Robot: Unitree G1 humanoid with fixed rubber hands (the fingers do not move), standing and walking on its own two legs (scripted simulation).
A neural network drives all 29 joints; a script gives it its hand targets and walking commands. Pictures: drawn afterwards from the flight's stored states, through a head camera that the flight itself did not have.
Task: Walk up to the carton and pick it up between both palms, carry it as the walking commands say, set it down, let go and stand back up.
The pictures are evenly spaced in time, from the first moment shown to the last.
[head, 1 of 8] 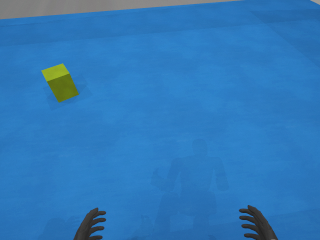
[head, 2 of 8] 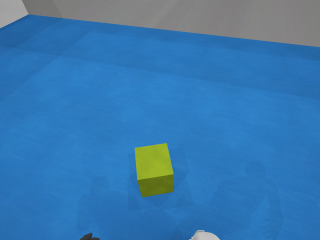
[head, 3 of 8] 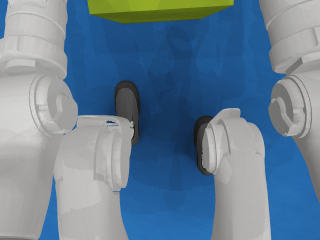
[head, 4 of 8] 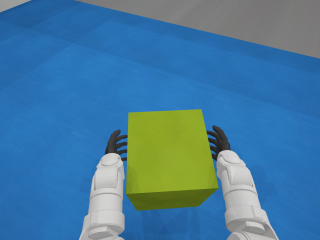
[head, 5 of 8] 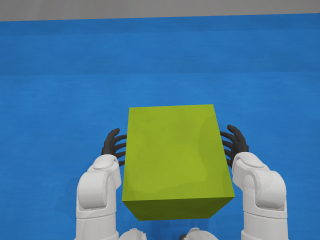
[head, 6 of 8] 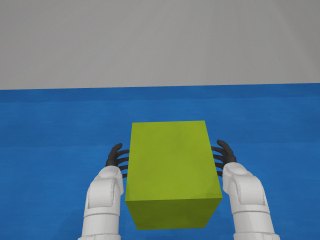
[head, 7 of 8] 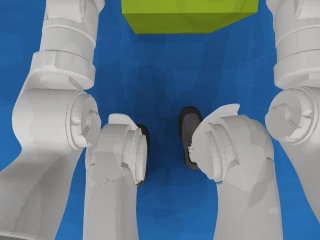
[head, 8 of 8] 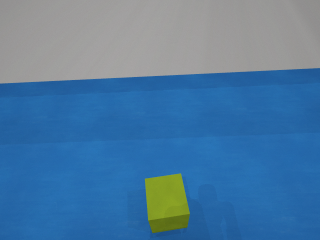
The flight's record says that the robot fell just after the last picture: no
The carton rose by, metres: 0.66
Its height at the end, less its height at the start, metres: +0.00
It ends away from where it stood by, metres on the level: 1.90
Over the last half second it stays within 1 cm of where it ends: yes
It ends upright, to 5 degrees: yes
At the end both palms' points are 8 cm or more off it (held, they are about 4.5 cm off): yes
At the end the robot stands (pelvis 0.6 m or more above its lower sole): yes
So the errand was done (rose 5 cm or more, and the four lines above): yes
